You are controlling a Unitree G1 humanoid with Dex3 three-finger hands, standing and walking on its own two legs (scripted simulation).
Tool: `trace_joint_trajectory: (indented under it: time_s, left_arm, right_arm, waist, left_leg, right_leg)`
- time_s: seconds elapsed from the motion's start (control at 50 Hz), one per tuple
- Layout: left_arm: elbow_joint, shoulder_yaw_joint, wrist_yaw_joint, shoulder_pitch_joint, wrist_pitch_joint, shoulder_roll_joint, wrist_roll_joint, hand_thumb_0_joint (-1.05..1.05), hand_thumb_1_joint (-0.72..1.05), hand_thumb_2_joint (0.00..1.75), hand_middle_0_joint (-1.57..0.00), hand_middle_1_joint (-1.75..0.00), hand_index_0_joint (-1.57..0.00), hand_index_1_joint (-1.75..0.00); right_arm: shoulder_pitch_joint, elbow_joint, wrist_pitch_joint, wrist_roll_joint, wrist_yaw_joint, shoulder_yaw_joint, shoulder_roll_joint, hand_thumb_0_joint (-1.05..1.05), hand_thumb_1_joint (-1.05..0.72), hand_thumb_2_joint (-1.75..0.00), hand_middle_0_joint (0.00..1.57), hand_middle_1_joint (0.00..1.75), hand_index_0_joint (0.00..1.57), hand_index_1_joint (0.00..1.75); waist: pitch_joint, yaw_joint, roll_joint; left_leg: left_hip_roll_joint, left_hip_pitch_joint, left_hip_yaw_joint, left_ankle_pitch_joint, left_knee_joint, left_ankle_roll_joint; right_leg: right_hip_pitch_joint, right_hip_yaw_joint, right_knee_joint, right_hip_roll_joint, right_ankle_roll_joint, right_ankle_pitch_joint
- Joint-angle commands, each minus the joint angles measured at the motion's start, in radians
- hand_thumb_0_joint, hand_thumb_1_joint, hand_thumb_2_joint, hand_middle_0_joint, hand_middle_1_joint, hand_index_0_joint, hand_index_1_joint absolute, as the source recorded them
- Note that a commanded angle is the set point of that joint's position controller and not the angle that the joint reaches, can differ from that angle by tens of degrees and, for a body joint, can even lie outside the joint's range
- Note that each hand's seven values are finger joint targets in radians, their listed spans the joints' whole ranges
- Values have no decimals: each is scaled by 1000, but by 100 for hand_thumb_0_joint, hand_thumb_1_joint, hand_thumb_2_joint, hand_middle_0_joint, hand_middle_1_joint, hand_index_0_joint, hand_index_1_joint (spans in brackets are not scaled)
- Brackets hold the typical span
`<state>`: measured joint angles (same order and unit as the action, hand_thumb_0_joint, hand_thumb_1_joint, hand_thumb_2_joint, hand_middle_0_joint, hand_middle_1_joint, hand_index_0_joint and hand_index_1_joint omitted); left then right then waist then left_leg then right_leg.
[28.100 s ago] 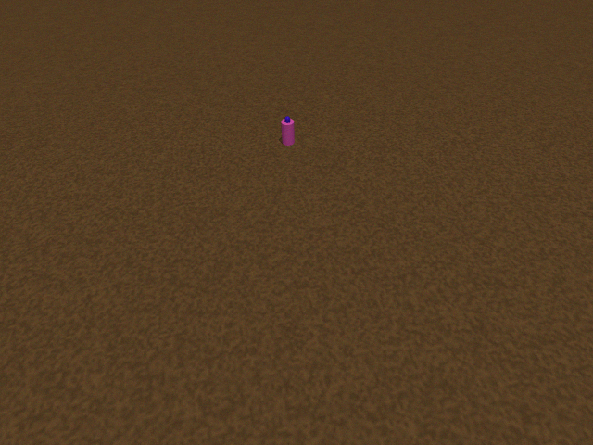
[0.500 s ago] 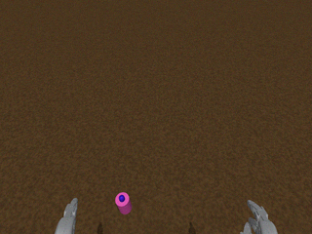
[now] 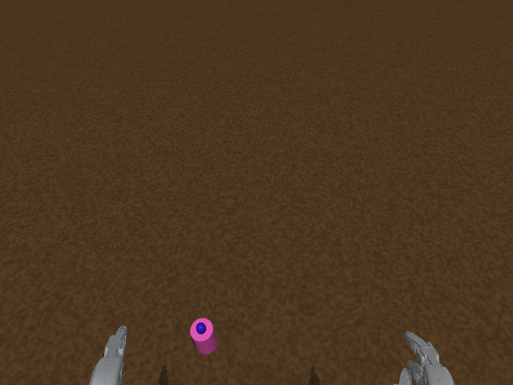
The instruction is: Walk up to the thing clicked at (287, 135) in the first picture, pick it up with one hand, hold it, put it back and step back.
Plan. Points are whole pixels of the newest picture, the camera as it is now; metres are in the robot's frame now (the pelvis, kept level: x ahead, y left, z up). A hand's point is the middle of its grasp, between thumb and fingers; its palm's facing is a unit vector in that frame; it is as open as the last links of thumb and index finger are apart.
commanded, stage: stand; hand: left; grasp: from the side
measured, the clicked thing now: (203, 335) +0.44 +0.22 -0.64
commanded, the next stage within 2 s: none
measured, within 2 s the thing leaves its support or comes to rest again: neither
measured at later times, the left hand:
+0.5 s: hand out of the picture +0.16 +0.19 -0.08, palm faces +0.01 -0.94 -0.34, open 9.4 cm
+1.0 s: hand out of the picture +0.05 +0.26 -0.11, palm faces +0.01 -0.94 -0.35, open 7.4 cm
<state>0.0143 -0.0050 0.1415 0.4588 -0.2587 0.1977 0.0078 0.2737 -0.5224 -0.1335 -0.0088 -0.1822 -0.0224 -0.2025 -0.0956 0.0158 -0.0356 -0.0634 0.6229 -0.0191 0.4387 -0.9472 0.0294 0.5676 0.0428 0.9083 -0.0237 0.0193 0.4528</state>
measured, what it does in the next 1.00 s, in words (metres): stands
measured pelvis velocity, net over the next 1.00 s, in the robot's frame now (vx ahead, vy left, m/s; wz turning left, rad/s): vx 0.00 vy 0.01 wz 0.01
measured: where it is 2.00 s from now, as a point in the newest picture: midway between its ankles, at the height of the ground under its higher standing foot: outside the picture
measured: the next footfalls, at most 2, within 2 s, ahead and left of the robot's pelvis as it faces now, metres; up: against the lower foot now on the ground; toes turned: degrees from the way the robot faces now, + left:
none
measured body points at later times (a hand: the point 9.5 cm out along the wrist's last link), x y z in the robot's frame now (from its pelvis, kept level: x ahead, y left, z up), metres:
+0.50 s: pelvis -0.01 +0.00 +0.00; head +0.01 +0.00 +0.45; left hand +0.15 +0.24 -0.06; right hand +0.15 -0.25 -0.09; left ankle +0.02 +0.13 -0.69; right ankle +0.01 -0.13 -0.69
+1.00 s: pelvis +0.00 +0.01 +0.05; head +0.00 +0.01 +0.50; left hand +0.05 +0.31 -0.08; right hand +0.07 -0.27 -0.09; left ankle +0.02 +0.13 -0.69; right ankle +0.01 -0.13 -0.69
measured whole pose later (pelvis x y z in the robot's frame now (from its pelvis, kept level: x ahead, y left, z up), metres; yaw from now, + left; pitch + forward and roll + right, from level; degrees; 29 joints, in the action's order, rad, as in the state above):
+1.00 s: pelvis +0.00 +0.01 +0.05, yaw +1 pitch -4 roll +0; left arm 1.03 0.01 0.02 0.20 -0.01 0.32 -0.03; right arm 0.18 -1.05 0.00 0.03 -0.01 0.01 -0.30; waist 0.06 -0.02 -0.01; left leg -0.01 0.20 0.01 0.24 -0.50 0.01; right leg 0.17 0.03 0.49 -0.06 0.04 0.26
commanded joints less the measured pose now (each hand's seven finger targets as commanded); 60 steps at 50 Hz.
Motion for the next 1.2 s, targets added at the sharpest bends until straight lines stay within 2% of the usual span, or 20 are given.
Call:
trace_joint_trajectory:
  time_s: [0.0,0.04,0.08,0.1,0.14,0.18,0.24,0.32,0.34,0.38,0.4,0.42,0.44,0.5,0.54,0.64,0.74,0.92,1.1,1.18]
  left_arm:
    - [-198,48,5,-43,54,95,-8,0,-54,6,-5,-6,-5,-6]
    - [-182,57,8,-28,51,102,-10,0,-53,7,-5,-6,-5,-6]
    - [-197,54,8,-30,53,100,-10,0,-37,23,-20,-22,-20,-22]
    - [-190,52,7,-34,52,100,-9,0,-29,31,-20,-30,-20,-30]
    - [-202,51,8,-58,56,104,-8,0,-13,47,-20,-30,-20,-30]
    - [-180,58,7,-26,53,105,-10,0,3,63,-20,-30,-20,-30]
    - [-199,50,8,-44,55,100,-8,0,27,87,-20,-30,-20,-30]
    - [-183,51,8,-36,56,98,-8,0,59,90,-20,-30,-20,-30]
    - [-205,66,9,-31,56,115,-8,0,67,90,-20,-30,-20,-30]
    - [-190,50,7,-19,53,98,-11,0,83,90,-20,-30,-20,-30]
    - [161,95,-44,-186,169,246,-107,0,90,90,-20,-30,-20,-30]
    - [257,102,-70,-144,211,261,-117,0,90,90,-20,-30,-20,-30]
    - [283,95,-87,-148,241,275,-107,0,90,90,-20,-30,-20,-30]
    - [396,79,-113,-221,278,269,-71,0,90,90,-20,-30,-20,-30]
    - [476,79,-115,-223,285,282,-60,0,90,90,-20,-30,-20,-30]
    - [645,75,-112,-244,293,275,-48,0,90,90,-20,-30,-20,-30]
    - [777,70,-107,-261,298,299,-41,0,90,90,-20,-30,-20,-30]
    - [949,52,-107,-289,283,316,-33,0,90,90,-20,-30,-20,-30]
    - [1047,47,-113,-314,282,323,-36,0,90,90,-20,-30,-20,-30]
    - [1063,49,-116,-337,286,330,-34,0,90,90,-20,-30,-20,-30]
  right_arm:
    - [-67,163,-58,8,-10,50,-119,0,-90,-90,20,30,20,30]
    - [-64,165,-58,8,-14,53,-124,0,-90,-90,20,30,20,30]
    - [-68,167,-59,9,-12,50,-118,0,-90,-90,20,30,20,30]
    - [-68,167,-58,8,-14,51,-123,0,-90,-90,20,30,20,30]
    - [-70,167,-59,8,-15,47,-118,0,-90,-90,20,30,20,30]
    - [-63,164,-61,9,-18,49,-119,0,-90,-90,20,30,20,30]
    - [-71,162,-61,8,-16,50,-122,0,-90,-90,20,30,20,30]
    - [-77,168,-63,8,-18,47,-120,0,-90,-90,20,30,20,30]
    - [-71,166,-63,9,-20,48,-117,0,-90,-90,20,30,20,30]
    - [-66,166,-65,9,-23,51,-121,0,-90,-90,20,30,20,30]
    - [-111,-50,12,120,37,91,-270,0,-90,-90,20,30,20,30]
    - [-90,-91,45,134,80,99,-255,0,-90,-90,20,30,20,30]
    - [-102,-87,62,122,100,105,-258,0,-90,-90,20,30,20,30]
    - [-93,-139,70,71,150,96,-243,0,-90,-90,20,30,20,30]
    - [-109,-166,71,61,166,105,-254,0,-90,-90,20,30,20,30]
    - [-132,-246,82,66,169,104,-268,0,-90,-90,20,30,20,30]
    - [-98,-335,93,51,163,98,-281,0,-90,-90,20,30,20,30]
    - [-131,-453,108,39,159,83,-307,0,-90,-90,20,30,20,30]
    - [-163,-513,116,35,164,77,-309,0,-90,-90,20,30,20,30]
    - [-165,-530,112,34,165,75,-305,0,-90,-90,20,30,20,30]
  waist:
    - [-95,2,-9]
    - [-98,5,28]
    - [-107,-1,-6]
    - [-94,3,13]
    - [-72,5,15]
    - [-107,6,33]
    - [-81,1,-7]
    - [-68,5,40]
    - [-100,-4,14]
    - [-106,6,37]
    - [35,-29,106]
    - [-18,-27,139]
    - [7,-12,120]
    - [15,-19,78]
    - [13,-28,69]
    - [25,-43,-27]
    - [31,-26,29]
    - [98,-31,17]
    - [152,-31,24]
    - [130,-28,30]
  left_leg:
    - [45,-97,24,-159,161,-26]
    - [44,-91,24,-146,159,-30]
    - [47,-88,26,-138,160,-27]
    - [46,-89,26,-133,163,-29]
    - [49,-73,31,-118,157,-32]
    - [49,-88,31,-152,145,-34]
    - [47,-84,28,-117,164,-28]
    - [50,-68,34,-85,160,-34]
    - [51,-78,34,-109,152,-34]
    - [48,-90,34,-139,148,-34]
    - [20,-132,-20,-293,165,-60]
    - [20,-163,10,-227,148,-84]
    - [34,-173,-4,-193,158,-92]
    - [34,-225,-17,-141,225,-89]
    - [23,-251,-35,-175,268,-90]
    - [-15,-287,-84,-238,389,-91]
    - [-8,-377,-56,-365,407,-73]
    - [-38,-433,-80,-318,570,-59]
    - [-42,-429,-94,-178,663,-51]
    - [-40,-445,-85,-225,664,-47]
  right_leg:
    - [-19,28,-157,40,-22,-159]
    - [-19,29,-161,40,-19,-147]
    - [-24,26,-163,37,-22,-141]
    - [-15,26,-165,39,-20,-135]
    - [-12,21,-175,34,-18,-126]
    - [-29,21,-170,34,-14,-162]
    - [-7,24,-164,37,-22,-120]
    - [-5,19,-183,33,-18,-93]
    - [-17,17,-181,32,-17,-118]
    - [-20,18,-171,34,-15,-149]
    - [-148,-66,-201,-55,-75,-228]
    - [-159,-103,-225,-81,-98,-221]
    - [-122,-140,-255,-86,-114,-180]
    - [-131,-144,-282,-93,-99,-99]
    - [-158,-111,-287,-79,-81,-153]
    - [-254,-60,-289,-54,-51,-218]
    - [-327,-86,-371,-86,-54,-360]
    - [-407,-75,-511,-91,-33,-288]
    - [-412,-68,-585,-94,-22,-219]
    - [-431,-83,-605,-108,-23,-245]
